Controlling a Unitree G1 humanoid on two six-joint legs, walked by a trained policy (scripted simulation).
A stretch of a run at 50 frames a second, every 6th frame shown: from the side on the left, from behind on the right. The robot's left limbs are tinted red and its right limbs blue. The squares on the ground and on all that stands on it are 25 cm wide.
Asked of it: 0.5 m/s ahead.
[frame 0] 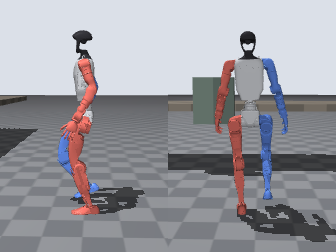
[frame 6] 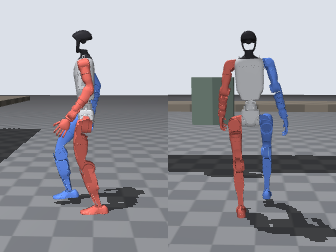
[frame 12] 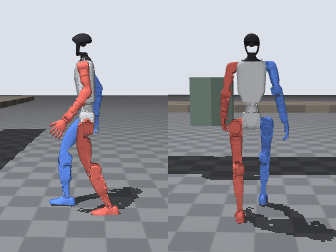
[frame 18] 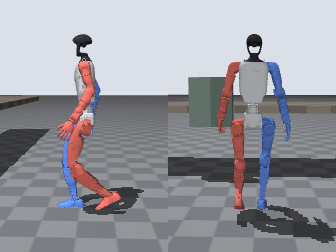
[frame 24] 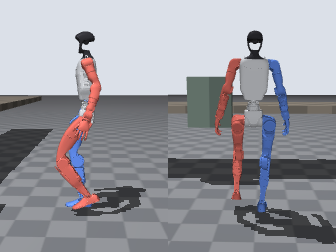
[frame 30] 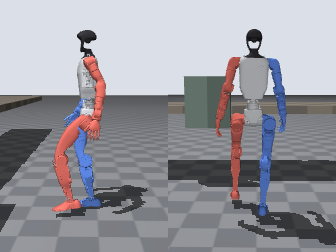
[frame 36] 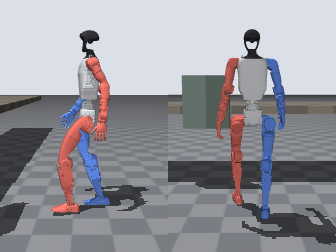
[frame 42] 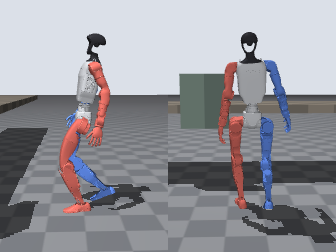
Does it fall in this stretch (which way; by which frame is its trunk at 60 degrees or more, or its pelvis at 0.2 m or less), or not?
no
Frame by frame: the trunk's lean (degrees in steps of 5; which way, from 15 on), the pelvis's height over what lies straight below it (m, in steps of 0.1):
0: 5, 0.8
6: 5, 0.8
12: 5, 0.8
18: 5, 0.8
24: 0, 0.8
30: 0, 0.8
36: 0, 0.8
42: 10, 0.7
